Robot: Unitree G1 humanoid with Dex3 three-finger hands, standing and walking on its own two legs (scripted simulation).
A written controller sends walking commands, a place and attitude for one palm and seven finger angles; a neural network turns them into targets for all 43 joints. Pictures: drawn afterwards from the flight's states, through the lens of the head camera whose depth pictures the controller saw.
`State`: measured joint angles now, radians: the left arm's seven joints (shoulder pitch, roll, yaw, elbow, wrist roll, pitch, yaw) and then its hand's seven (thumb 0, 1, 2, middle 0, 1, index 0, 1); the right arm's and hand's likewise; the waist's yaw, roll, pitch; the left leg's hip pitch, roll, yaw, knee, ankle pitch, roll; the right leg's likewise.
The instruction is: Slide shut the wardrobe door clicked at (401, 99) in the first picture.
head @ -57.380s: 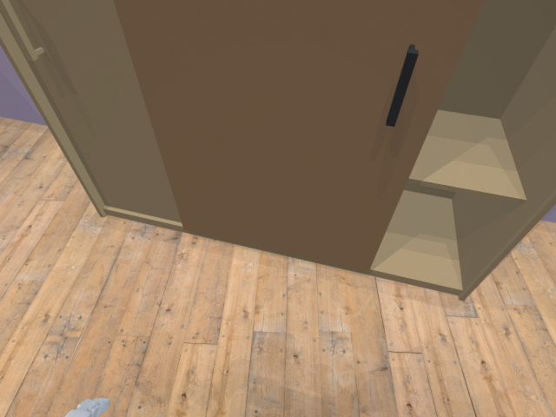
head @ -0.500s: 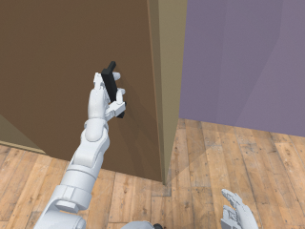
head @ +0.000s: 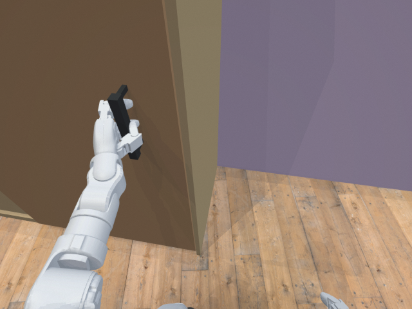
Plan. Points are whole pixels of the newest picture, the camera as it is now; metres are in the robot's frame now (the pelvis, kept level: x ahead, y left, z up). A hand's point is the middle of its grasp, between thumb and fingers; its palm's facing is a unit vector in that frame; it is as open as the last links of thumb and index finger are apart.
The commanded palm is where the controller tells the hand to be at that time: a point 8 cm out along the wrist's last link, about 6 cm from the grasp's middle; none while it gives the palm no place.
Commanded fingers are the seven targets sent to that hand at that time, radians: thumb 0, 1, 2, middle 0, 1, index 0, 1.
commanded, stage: step sideways, sliding the door along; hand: left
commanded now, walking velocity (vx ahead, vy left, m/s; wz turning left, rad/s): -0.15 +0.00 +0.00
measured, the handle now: (129, 124) +0.44 +0.25 +0.10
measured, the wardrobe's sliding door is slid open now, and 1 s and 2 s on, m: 0.00 0.00 0.00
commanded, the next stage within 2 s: stop walking and hold the door there in 0.38 s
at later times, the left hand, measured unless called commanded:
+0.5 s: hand (138, 138) +0.39 +0.21 +0.12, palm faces +0.33 -0.93 -0.14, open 6.7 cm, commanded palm +0.35 +0.24 +0.12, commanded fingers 0.00 0.90 0.90 -0.45 -1.40 -0.45 -1.40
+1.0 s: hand (133, 137) +0.39 +0.22 +0.12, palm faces +0.29 -0.92 -0.25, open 6.4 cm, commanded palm +0.35 +0.23 +0.12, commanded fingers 0.00 0.90 0.90 -0.45 -1.40 -0.45 -1.40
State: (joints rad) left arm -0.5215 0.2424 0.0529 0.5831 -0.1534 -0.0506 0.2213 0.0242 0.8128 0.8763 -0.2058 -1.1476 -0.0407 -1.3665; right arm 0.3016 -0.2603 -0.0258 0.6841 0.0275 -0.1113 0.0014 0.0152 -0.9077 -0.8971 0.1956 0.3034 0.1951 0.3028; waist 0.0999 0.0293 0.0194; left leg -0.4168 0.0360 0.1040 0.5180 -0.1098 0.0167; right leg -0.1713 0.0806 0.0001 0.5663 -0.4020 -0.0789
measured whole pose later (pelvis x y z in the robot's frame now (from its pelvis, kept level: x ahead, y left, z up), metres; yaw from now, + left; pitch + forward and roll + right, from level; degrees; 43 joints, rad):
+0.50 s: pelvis +0.02 +0.03 -0.01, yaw +3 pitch +1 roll +1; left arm -0.49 0.13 -0.07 0.44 -0.12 -0.07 0.25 0.01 0.82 0.86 -0.23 -1.21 0.00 -1.38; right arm 0.20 -0.26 0.00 0.64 0.03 -0.17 0.04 0.01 -0.91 -0.90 0.20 0.30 0.19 0.30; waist 0.18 0.08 0.06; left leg -0.44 -0.05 0.10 0.58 -0.16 0.07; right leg -0.20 0.01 0.02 0.69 -0.47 -0.05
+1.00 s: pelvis +0.04 +0.01 +0.01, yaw -2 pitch +0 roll +2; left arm -0.18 0.31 0.17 0.38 -0.07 -0.04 0.15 0.00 0.70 0.85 -0.29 -1.31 -0.22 -1.37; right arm 0.31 -0.29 0.00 0.71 0.02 -0.04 -0.08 0.02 -0.91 -0.90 0.20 0.30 0.20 0.30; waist -0.01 0.03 -0.07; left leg -0.29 0.01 0.16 0.43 -0.14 0.03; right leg -0.07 0.04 0.01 0.45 -0.38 -0.06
